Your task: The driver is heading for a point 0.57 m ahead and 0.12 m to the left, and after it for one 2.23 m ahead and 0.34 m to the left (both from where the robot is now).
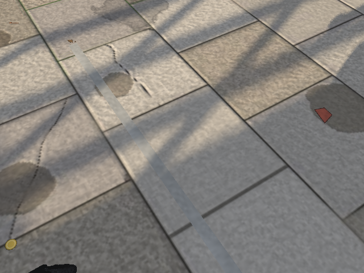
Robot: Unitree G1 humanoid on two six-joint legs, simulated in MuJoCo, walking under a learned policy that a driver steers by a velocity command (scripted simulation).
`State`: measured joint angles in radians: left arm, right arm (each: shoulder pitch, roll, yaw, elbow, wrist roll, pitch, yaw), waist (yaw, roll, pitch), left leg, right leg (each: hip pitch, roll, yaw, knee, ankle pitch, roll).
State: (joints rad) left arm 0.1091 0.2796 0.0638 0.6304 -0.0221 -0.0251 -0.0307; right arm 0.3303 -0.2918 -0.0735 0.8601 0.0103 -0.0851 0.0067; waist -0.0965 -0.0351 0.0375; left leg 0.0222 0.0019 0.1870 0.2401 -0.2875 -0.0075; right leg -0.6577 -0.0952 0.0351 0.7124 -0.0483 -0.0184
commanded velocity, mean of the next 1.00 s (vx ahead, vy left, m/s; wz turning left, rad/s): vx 0.41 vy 0.00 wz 0.25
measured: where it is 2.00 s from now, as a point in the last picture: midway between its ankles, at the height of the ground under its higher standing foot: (167, 233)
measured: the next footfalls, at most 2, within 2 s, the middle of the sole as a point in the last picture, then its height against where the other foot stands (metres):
right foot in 0.10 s outside the picture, level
left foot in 0.66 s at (149, 254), level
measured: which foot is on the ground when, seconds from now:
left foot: down 0.00-0.10, up 0.12-0.64, down 0.66-1.00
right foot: up 0.00-0.08, down 0.10-0.64, up 0.66-1.00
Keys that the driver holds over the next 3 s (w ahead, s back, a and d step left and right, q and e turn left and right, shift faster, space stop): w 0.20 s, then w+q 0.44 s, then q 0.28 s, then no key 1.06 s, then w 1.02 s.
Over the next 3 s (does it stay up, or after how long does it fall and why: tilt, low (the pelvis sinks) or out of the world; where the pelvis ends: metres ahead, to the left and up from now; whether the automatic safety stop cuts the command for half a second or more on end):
stays up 0.98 0.24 0.01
